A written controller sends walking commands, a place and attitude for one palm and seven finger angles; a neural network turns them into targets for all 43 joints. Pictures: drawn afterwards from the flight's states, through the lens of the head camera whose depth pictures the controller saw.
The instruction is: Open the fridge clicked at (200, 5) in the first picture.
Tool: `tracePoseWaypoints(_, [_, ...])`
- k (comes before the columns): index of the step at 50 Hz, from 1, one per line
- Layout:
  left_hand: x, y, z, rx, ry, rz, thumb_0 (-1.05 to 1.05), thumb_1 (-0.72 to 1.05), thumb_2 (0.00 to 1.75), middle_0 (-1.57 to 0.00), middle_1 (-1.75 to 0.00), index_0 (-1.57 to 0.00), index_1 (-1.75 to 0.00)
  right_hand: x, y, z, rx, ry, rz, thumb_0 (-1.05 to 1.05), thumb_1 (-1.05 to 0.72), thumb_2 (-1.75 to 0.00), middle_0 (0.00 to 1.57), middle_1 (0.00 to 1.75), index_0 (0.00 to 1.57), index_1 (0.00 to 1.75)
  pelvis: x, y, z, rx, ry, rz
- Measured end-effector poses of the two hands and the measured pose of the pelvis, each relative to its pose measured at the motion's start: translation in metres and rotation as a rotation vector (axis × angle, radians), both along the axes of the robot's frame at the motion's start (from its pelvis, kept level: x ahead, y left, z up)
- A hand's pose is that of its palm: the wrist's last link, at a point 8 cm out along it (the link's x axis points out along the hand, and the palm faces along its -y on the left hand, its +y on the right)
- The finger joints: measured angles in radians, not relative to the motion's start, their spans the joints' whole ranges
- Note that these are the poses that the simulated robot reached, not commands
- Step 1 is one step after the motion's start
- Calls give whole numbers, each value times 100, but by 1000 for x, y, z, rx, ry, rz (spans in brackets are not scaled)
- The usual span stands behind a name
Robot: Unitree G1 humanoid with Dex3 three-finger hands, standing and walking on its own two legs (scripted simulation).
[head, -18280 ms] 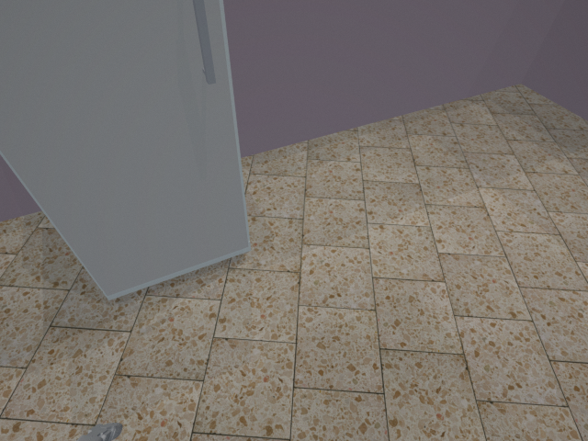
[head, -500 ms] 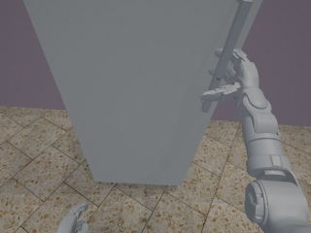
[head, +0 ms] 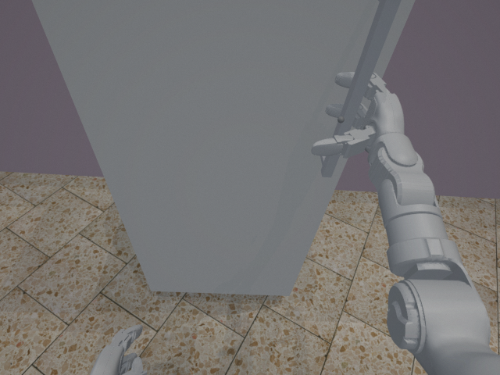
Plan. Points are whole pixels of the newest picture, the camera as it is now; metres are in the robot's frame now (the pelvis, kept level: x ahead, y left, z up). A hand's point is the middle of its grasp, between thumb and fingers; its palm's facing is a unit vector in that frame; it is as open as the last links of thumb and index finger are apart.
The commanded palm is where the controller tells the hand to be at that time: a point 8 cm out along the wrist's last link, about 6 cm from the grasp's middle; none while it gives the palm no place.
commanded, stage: slide the fingers in behind the handle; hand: right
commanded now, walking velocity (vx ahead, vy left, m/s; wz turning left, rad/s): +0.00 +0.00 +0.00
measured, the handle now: (348, 99) +0.51 -0.12 +0.21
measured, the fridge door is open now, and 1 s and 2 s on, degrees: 0 0 0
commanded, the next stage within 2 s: grip the handle and tug to test in 0.22 s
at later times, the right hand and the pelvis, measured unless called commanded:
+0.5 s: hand (336, 116) +0.46 -0.09 +0.21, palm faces -0.03 +1.00 -0.03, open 13.4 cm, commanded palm +0.43 -0.14 +0.21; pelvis +0.00 +0.00 +0.00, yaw +0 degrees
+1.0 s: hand (337, 116) +0.46 -0.09 +0.21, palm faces -0.04 +1.00 -0.03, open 5.9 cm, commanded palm +0.43 -0.14 +0.21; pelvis +0.01 +0.00 +0.00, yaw +1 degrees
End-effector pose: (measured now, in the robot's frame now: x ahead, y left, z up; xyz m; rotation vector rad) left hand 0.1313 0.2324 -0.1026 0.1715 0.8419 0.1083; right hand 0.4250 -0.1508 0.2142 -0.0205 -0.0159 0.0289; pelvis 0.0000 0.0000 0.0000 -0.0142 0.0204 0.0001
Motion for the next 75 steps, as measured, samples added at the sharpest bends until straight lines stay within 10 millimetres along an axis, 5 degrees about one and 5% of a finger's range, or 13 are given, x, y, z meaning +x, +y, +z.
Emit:
tracePoseWaypoints(23, [-13,4,-5,5,35,12,1,90,89,-20,-30,-20,-30,13,3,-3,-10,7,4,-2,44,-33,30,121,29,121,0,1,-1,-1,19,0])
tracePoseWaypoints(37, [-13,6,-4,1,36,27,1,90,89,-20,-30,-20,-30,15,3,-4,-8,-4,6,-1,-9,-55,36,129,34,128,4,0,0,1,22,8])
tracePoseWaypoints(54, [11,-1,0,-4,11,7,1,90,89,-20,-30,-20,-30,14,1,-4,2,0,13,1,-78,-85,43,139,39,138,12,-2,0,7,21,8])
tracePoseWaypoints(75, [11,-3,4,-3,12,38,1,90,89,-20,-30,-20,-30,14,0,-5,23,-1,25,1,-79,-82,42,140,41,140,16,-6,1,11,12,26])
